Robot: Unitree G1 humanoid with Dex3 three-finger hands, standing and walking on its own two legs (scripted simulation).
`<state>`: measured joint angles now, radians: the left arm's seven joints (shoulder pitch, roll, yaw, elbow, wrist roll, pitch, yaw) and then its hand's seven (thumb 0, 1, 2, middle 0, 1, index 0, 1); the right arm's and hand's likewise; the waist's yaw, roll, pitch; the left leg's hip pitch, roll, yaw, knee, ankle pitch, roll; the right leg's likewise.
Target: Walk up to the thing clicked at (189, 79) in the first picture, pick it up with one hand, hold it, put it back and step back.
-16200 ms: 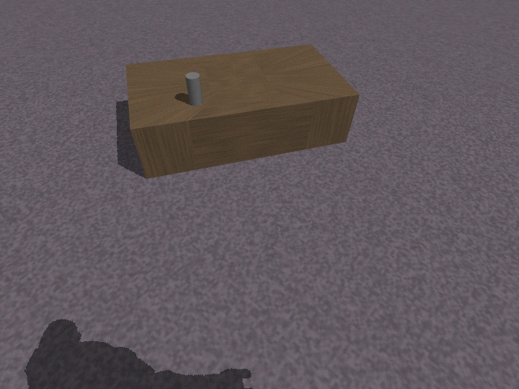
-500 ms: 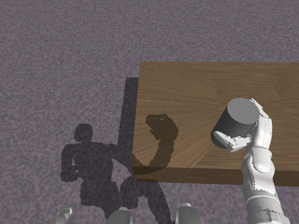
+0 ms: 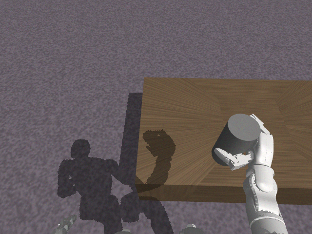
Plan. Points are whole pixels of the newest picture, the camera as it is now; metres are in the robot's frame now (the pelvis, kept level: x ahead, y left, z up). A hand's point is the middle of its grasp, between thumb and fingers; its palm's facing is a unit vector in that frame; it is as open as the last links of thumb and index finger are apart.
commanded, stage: lift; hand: right
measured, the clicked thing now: (232, 142) +0.34 -0.18 +0.04
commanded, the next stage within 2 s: hold in 0.10 s
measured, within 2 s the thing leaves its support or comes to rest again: neither
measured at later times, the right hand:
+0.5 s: hand (236, 144) +0.33 -0.18 +0.05, palm faces +0.24 +0.97 +0.00, open 10.3 cm
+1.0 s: hand (236, 143) +0.33 -0.18 +0.06, palm faces +0.23 +0.97 +0.00, open 10.3 cm
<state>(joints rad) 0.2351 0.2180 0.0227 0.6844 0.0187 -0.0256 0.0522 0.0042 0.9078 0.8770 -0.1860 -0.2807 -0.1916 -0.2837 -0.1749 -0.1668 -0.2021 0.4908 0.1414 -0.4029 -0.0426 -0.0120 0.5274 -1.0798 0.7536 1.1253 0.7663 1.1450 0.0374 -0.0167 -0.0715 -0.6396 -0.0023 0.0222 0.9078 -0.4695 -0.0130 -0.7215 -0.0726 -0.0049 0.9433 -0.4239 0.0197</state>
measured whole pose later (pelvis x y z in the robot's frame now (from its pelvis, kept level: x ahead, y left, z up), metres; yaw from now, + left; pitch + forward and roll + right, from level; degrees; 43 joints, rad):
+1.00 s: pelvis +0.00 +0.00 +0.02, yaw +0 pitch +7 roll +1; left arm 0.22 0.21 0.02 0.68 0.01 -0.02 0.06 0.00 0.91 0.89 -0.19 -0.29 -0.20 -0.30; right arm -0.13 -0.14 -0.15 0.46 0.13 -0.38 -0.08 -0.01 0.53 -1.08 0.75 1.13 0.77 1.15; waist 0.02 -0.01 -0.04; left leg -0.50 0.01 0.02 0.80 -0.42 -0.02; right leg -0.57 -0.06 -0.01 0.83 -0.37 0.02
